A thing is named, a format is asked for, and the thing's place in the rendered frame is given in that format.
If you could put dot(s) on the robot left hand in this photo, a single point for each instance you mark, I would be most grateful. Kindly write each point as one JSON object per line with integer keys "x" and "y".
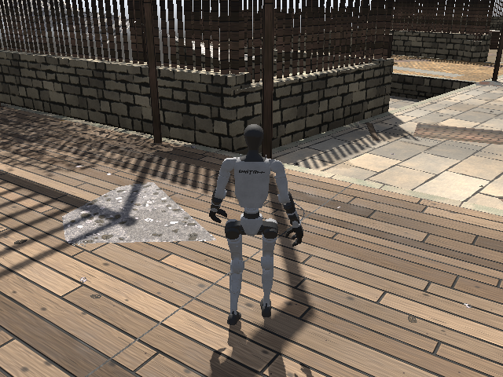
{"x": 214, "y": 218}

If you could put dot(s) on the robot left upper arm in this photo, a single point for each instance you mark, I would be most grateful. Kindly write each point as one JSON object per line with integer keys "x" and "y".
{"x": 223, "y": 177}

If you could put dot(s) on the robot right foot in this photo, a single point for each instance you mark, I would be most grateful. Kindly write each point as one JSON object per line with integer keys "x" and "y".
{"x": 265, "y": 310}

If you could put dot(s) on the left robot forearm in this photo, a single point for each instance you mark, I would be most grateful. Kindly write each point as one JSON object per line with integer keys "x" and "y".
{"x": 215, "y": 202}

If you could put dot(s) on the robot foot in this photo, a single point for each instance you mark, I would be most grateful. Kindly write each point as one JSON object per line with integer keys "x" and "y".
{"x": 265, "y": 310}
{"x": 233, "y": 319}

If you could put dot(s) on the robot left foot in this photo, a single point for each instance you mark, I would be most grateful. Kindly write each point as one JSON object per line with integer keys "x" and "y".
{"x": 233, "y": 319}

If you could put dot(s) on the robot right hand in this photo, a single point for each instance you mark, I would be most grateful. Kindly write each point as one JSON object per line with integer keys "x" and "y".
{"x": 298, "y": 235}

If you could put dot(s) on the right robot forearm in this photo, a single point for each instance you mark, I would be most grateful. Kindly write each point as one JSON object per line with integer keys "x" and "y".
{"x": 292, "y": 213}

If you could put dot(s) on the robot right upper arm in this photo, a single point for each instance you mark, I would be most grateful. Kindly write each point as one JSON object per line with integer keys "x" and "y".
{"x": 277, "y": 167}

